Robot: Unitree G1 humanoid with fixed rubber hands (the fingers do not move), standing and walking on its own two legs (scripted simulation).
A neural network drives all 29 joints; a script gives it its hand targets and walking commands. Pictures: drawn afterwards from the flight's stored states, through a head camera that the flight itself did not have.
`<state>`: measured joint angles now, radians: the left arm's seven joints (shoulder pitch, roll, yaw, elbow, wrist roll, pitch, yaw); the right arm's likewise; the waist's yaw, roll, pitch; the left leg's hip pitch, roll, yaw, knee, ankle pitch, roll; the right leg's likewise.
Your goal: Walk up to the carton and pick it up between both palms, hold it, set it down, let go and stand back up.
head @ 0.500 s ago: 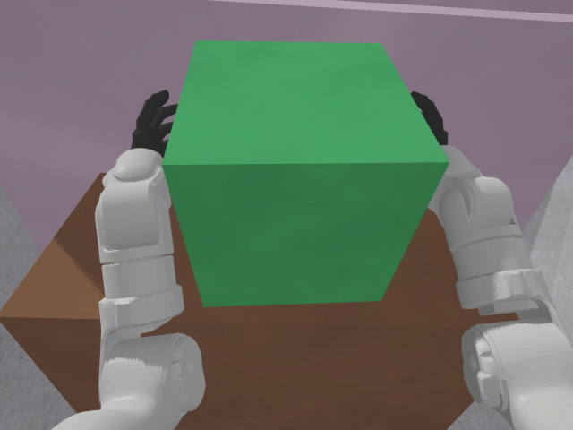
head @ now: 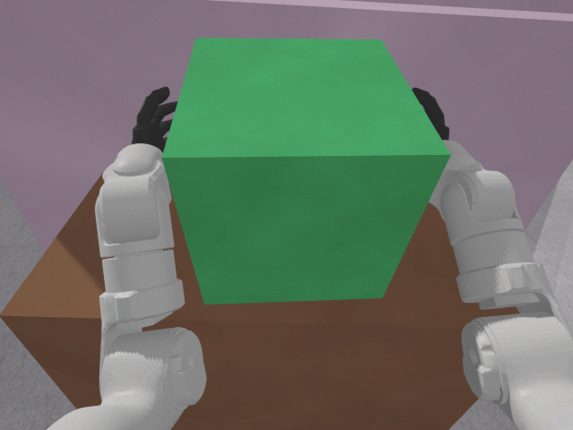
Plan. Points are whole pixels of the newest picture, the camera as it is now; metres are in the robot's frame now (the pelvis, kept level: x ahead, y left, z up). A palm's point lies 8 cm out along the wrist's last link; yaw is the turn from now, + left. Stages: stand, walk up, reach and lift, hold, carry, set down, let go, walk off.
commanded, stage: hold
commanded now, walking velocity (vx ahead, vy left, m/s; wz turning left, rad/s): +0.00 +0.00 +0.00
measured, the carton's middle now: (292, 172) +0.39 +0.01 +0.22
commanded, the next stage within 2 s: set down in 1.92 s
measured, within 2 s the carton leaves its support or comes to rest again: neither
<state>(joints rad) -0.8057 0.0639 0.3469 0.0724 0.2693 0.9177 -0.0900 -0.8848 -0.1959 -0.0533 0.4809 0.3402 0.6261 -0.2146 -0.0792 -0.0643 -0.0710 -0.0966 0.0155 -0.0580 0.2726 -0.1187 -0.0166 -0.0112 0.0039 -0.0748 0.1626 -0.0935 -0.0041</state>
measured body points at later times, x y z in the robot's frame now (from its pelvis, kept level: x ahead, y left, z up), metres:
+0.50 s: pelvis +0.00 +0.00 +0.00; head -0.05 +0.03 +0.45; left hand +0.38 +0.18 +0.26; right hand +0.39 -0.16 +0.27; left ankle +0.02 +0.13 -0.75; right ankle +0.00 -0.12 -0.75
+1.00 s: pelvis +0.00 +0.00 +0.00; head -0.05 +0.03 +0.45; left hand +0.38 +0.19 +0.27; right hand +0.39 -0.16 +0.28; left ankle +0.02 +0.13 -0.75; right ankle +0.00 -0.12 -0.75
